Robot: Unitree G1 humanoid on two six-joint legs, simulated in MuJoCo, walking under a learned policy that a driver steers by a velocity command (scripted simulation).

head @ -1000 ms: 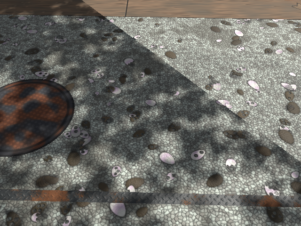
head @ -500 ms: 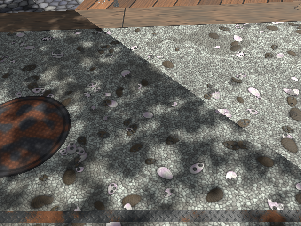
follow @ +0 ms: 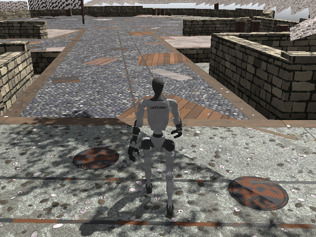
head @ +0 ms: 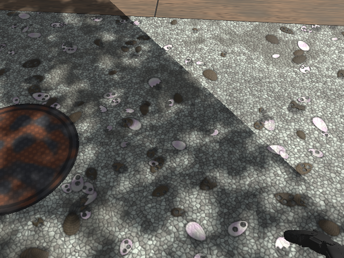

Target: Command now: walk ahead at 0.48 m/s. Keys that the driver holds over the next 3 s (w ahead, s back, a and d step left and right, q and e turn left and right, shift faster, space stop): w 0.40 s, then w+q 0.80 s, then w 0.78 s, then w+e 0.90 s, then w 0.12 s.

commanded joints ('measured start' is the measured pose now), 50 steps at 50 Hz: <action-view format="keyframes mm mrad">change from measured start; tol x32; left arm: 1 117 -32 -28 -77 4 -35 -17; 21 -567 79 14 -319 -22 -54 -42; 28 -27 272 88 -211 8 -61 -33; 50 -180 214 84 -182 -17 -17 9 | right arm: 1 500 -285 -87 95 -21 9 -9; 50 43 -73 -52 -102 3 62 17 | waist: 1 -161 273 -479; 11 -43 40 4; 23 -107 55 31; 28 56 -282 -471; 50 -23 -61 35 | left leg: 1 1001 414 -782 -159 -307 290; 9 303 225 -257 -421 -5 168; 23 575 269 -183 -318 112 90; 26 423 168 -128 101 287 26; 29 -202 22 -209 778 -514 -45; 42 -160 147 -124 297 64 -65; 50 -134 71 24 116 -100 4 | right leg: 1 -706 88 90 876 -41 -11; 22 -774 -75 49 113 516 -18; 26 -197 -77 63 105 457 -102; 28 282 -437 742 -63 227 -279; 35 -315 -258 114 -254 444 -156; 50 -24 -299 -197 -124 931 -113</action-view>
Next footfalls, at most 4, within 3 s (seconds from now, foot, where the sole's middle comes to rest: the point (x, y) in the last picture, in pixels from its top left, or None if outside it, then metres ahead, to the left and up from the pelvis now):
0.52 right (229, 247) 0.49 -0.14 -0.75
1.08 left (156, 185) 0.73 0.15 -0.75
1.58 right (173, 117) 1.10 0.10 -0.75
2.12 left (106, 94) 1.23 0.46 -0.75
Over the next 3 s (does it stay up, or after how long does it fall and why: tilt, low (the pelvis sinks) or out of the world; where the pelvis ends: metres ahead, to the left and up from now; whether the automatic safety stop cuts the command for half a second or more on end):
stays up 1.59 0.38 0.03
